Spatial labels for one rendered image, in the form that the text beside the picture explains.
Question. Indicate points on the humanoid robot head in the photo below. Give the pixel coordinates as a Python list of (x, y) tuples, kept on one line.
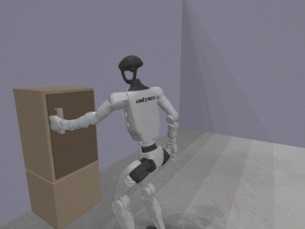
[(132, 63)]

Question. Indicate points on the left robot upper arm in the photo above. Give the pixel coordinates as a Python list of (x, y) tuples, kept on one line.
[(115, 101)]

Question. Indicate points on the robot left forearm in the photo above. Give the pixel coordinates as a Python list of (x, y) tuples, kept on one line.
[(82, 122)]

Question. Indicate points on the right robot upper arm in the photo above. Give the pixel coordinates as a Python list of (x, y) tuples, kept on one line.
[(165, 105)]

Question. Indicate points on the left robot thigh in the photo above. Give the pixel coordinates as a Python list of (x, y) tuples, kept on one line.
[(133, 173)]

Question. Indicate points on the robot right hand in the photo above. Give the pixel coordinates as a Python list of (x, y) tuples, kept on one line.
[(174, 150)]

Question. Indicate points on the robot right forearm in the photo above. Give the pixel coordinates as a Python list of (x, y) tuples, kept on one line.
[(172, 132)]

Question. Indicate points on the handle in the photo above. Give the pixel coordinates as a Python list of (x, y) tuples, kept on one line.
[(60, 114)]

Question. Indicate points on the cupboard door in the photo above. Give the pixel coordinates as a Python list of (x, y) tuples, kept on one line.
[(75, 149)]

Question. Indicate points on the robot left hand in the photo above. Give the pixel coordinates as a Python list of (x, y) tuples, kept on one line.
[(54, 122)]

